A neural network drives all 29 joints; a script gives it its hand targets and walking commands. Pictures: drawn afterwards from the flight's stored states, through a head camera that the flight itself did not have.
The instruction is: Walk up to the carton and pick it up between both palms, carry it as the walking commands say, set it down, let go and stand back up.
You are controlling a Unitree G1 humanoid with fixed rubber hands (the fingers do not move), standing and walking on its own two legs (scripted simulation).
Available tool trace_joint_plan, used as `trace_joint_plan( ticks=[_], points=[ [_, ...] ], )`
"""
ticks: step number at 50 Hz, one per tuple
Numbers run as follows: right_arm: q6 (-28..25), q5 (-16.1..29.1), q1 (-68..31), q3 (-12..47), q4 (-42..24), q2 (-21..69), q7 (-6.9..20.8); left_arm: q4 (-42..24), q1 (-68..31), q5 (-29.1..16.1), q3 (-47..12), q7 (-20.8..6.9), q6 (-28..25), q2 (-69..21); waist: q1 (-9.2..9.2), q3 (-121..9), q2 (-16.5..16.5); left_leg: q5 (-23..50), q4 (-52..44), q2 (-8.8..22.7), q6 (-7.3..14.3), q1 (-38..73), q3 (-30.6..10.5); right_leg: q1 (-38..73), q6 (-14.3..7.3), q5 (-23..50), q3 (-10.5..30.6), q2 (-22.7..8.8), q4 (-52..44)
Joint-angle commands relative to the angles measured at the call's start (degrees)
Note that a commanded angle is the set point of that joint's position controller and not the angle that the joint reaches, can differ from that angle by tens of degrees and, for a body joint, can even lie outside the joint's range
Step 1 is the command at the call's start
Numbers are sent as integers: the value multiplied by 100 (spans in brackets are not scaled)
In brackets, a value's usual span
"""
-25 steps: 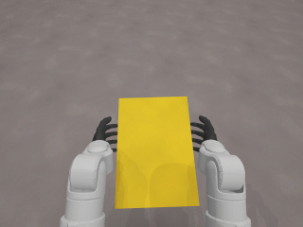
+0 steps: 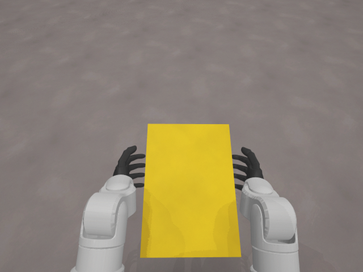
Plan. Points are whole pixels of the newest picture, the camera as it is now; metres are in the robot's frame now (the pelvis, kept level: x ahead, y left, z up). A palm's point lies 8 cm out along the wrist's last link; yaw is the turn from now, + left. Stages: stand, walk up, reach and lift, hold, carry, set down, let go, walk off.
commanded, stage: carry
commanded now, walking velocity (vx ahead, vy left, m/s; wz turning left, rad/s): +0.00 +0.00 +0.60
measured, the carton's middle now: (187, 191) +0.31 -0.01 +0.00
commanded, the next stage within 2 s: none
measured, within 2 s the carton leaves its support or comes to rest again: neither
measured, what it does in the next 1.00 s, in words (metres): steps on the spot, turning left: left foot, then right foot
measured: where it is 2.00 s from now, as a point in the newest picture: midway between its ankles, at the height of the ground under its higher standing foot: (129, 254)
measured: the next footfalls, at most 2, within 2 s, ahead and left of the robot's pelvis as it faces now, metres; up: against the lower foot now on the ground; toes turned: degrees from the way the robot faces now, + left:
left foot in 0.32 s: -0.01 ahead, +0.17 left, +0.00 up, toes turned +23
right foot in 0.74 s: +0.01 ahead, -0.02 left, +0.00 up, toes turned +17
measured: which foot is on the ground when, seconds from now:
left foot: up 0.00-0.30, down 0.32-0.76, up 0.78-1.00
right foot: down 0.00-0.32, up 0.34-0.72, down 0.74-1.00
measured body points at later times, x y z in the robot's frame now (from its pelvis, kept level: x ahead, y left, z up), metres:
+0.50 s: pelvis -0.05 +0.07 +0.00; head -0.03 +0.09 +0.44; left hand +0.17 +0.30 +0.06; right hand +0.28 +0.06 +0.07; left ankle -0.04 +0.16 -0.73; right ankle -0.03 -0.07 -0.66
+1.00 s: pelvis -0.03 +0.08 +0.02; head -0.03 +0.06 +0.47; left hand +0.16 +0.33 +0.12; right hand +0.30 +0.10 +0.12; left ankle -0.05 +0.24 -0.69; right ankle -0.03 -0.03 -0.73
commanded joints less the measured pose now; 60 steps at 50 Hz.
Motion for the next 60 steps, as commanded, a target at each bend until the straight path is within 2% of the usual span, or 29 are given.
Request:
trace_joint_plan(
  ticks=[1, 2, 5, 10, 13, 14, 15, 16, 17, 18, 20, 22, 30, 34, 36, 37, 38, 39, 40, 41, 43, 45, 52, 55, 56, 57, 58, 59, 60],
  points=[
    [-90, 1933, -2328, 2989, -699, 5800, 1216, -864, -1759, -1543, -2374, -1139, -219, -5746, 84, -1097, -799, -1083, 2488, 511, -185, -735, 128, 1028, -604, 2484, 1528, -2559, -1257],
    [-66, 1956, -2295, 2978, -635, 5794, 1212, -846, -1762, -1510, -2322, -1118, -203, -5662, 65, -1012, -642, -790, 2651, 607, -203, -723, 95, 1015, -443, 2825, 1039, -2318, -1079],
    [27, 1862, -2014, 2880, -349, 5766, 1166, -822, -1742, -1477, -2222, -1069, -141, -5433, 25, -1050, -1252, -627, 1851, 563, -277, -668, 473, 1447, -117, 3959, 282, -1915, -568],
    [131, 1762, -1988, 2663, -196, 5652, 1109, -629, -1658, -1446, -2146, -1037, -28, -5313, 92, -1132, -1817, -735, 581, 362, -223, 141, 1049, 1268, -32, 3953, -99, -2032, -331],
    [169, 1720, -1934, 2553, -120, 5634, 1137, -630, -1749, -1463, -2229, -1007, -15, -5421, 79, -1250, -1824, -217, -447, 312, -190, 605, 1168, 1358, 89, 3697, -305, -2172, -93],
    [175, 1692, -1831, 2506, -55, 5614, 1155, -611, -1738, -1448, -2254, -992, -5, -5475, 12, -1394, -1478, 425, -1288, 315, -189, 1212, 1088, 1212, 281, 3387, -517, -2077, 341],
    [168, 1646, -1803, 2442, -30, 5596, 1177, -618, -1795, -1457, -2291, -982, -1, -5504, -43, -1619, -865, 931, -1851, 617, -112, 2186, 494, 529, 544, 2542, -570, -1925, 1016],
    [147, 1622, -1691, 2421, -1, 5613, 1196, -671, -1888, -1503, -2364, -977, -9, -5502, -70, -1603, -35, 3359, -1728, 1433, 178, 3128, -761, -804, 758, 233, -459, -1568, 1932],
    [87, 1622, -1492, 2361, 6, 5713, 1211, -861, -2014, -1605, -2588, -1010, 16, -5612, -87, -1709, 1363, 5994, -1428, 2644, 1005, 3541, -2361, -1866, 912, -2283, -357, -704, 2780],
    [65, 1613, -1618, 2345, -79, 5833, 1228, -733, -2012, -1647, -2643, -1031, -4, -5791, -65, -1847, 892, 5937, -1232, 2575, 1176, 3505, -2097, -1868, 795, -2406, 305, -865, 3200],
    [-66, 1532, -1665, 2248, -140, 6016, 1256, -938, -2425, -1947, -2912, -1138, -91, -6079, -59, -1715, 583, 4770, -1294, 2035, 1001, 3015, -1291, -1946, 685, -1621, 509, -777, 3463],
    [-193, 1558, -1737, 2240, -273, 6098, 1291, -996, -2482, -2057, -3083, -1198, -185, -6244, -55, -1781, 551, 3825, -1416, 1808, 975, 2760, -1062, -1806, 639, -1037, 545, -712, 3592],
    [-224, 1582, -1488, 2504, -512, 5755, 1270, -1047, -1841, -1839, -2964, -1104, -255, -5871, -60, -1774, 390, 2566, -1898, 1809, 1058, 2508, -1851, -1338, 571, -1011, 543, -241, 2292],
    [-118, 1631, -1649, 2572, -498, 5727, 1252, -1020, -1938, -1735, -2805, -1124, -152, -5756, -38, -1616, 616, -464, -2893, 1620, 1105, 2274, -1970, -408, 335, -1097, 237, 84, 639],
    [-49, 1632, -1755, 2590, -478, 5691, 1215, -911, -1915, -1692, -2669, -1131, -100, -5726, 87, -1570, 368, -1351, -2852, 1319, 849, 1824, -1536, 635, 178, -583, -105, 262, -889],
    [-17, 1607, -1729, 2564, -418, 5640, 1194, -859, -1984, -1670, -2590, -1132, -67, -5706, 88, -1610, 170, -1534, -2641, 1099, 651, 1446, -1311, 1400, 93, -425, -128, 181, -1448],
    [14, 1578, -1839, 2527, -392, 5533, 1180, -738, -1950, -1616, -2516, -1125, -41, -5625, 146, -1547, -361, -1320, -1997, 828, 413, 568, -982, 2172, -67, -907, 608, -357, -1663],
    [52, 1587, -2085, 2674, -453, 5482, 1191, -544, -1874, -1473, -2376, -1114, -40, -5561, 246, -1163, -1607, -1086, -850, 303, 127, -509, -270, 2282, -433, -2226, 2211, -1470, -2372],
    [64, 1596, -2285, 2728, -477, 5508, 1219, -506, -1954, -1473, -2359, -1100, -22, -5620, 213, -639, -1874, -380, 112, 225, 109, -816, 207, 1763, -633, -2720, 2945, -2406, -3214],
    [81, 1631, -2375, 2736, -422, 5554, 1225, -446, -1912, -1465, -2356, -1085, 22, -5633, 145, -264, -1136, -102, 598, 448, 93, -777, -2, 1354, -568, -2607, 2721, -2369, -3257],
    [123, 1671, -2360, 2650, -287, 5619, 1227, -478, -2019, -1540, -2350, -1075, 49, -5599, 100, -237, -720, 277, 696, 632, 5, -824, 19, 1507, -392, -1778, 1793, -2020, -3072],
    [159, 1689, -2228, 2582, -145, 5744, 1221, -577, -2034, -1608, -2344, -1046, 59, -5613, 93, -401, -957, 322, 361, 643, -57, -557, 290, 1683, -311, -1036, 1154, -1732, -2839],
    [236, 1731, -2218, 2511, -116, 5918, 1155, -703, -2062, -1595, -2260, -997, 103, -5536, 151, -562, -1437, 131, -1042, 429, -43, 363, 954, 1736, -342, 918, 361, -1451, -2160],
    [222, 1691, -2056, 2461, -76, 5925, 1156, -702, -2115, -1613, -2367, -986, 110, -5614, 80, -933, -1296, 722, -2144, 281, -53, 1449, 1341, 1675, -192, 1576, -112, -1275, -1215],
    [209, 1686, -1960, 2455, -22, 5923, 1158, -680, -2107, -1592, -2410, -987, 109, -5634, -2, -1323, -1062, 942, -2318, 391, -12, 2601, 1218, 1198, -23, 1798, -351, -1086, -450],
    [183, 1669, -1818, 2421, 29, 5888, 1157, -730, -2172, -1594, -2502, -999, 106, -5632, -134, -1812, -683, 741, -2229, 883, 161, 3981, 560, 269, 233, 1615, -473, -942, 585],
    [147, 1598, -1689, 2341, 75, 5849, 1148, -844, -2291, -1650, -2616, -1029, 142, -5690, -233, -2158, 479, 329, -2311, 1963, 724, 4977, -1291, -1148, 461, 792, -522, -550, 2067],
    [105, 1599, -1738, 2317, 40, 5934, 1172, -878, -2337, -1701, -2702, -1081, 157, -5790, -233, -2072, 1257, 361, -2690, 2802, 1328, 5302, -2722, -2423, 349, -1267, -206, -113, 3020],
    [76, 1609, -1914, 2359, -92, 6060, 1174, -812, -2374, -1780, -2711, -1135, 135, -5886, -165, -1942, 788, 93, -2737, 3024, 1442, 4867, -2701, -2650, 150, -1279, 523, -488, 3511]
  ],
)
